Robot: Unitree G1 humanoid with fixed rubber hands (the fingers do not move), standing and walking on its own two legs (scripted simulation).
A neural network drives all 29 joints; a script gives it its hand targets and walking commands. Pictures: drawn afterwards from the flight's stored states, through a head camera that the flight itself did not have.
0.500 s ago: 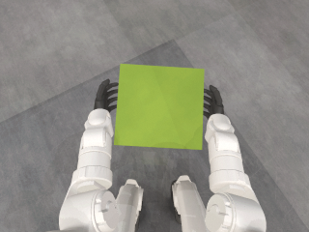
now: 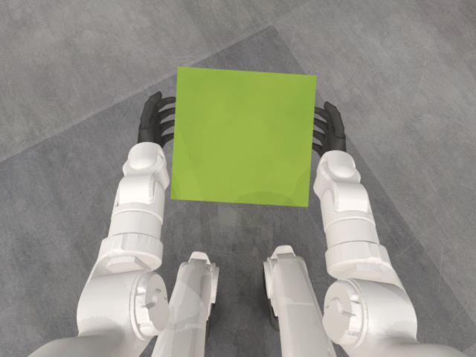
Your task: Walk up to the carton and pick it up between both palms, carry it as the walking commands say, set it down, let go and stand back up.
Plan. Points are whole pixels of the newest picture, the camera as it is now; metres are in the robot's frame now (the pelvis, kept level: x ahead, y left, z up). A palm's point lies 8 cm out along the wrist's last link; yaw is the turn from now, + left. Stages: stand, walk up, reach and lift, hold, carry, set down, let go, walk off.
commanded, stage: set down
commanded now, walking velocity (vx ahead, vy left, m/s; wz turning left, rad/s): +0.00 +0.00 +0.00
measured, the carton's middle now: (241, 145) +0.47 -0.01 -0.17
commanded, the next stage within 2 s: none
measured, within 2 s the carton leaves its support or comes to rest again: neither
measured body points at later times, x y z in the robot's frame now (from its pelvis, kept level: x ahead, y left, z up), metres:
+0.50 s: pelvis -0.03 +0.01 -0.07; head +0.27 -0.01 +0.27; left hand +0.50 +0.14 -0.17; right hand +0.47 -0.15 -0.18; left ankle +0.05 +0.13 -0.54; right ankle +0.08 -0.11 -0.54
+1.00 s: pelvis -0.03 +0.01 -0.13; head +0.31 +0.00 +0.16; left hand +0.52 +0.14 -0.26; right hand +0.49 -0.16 -0.27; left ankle +0.05 +0.13 -0.54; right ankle +0.08 -0.11 -0.54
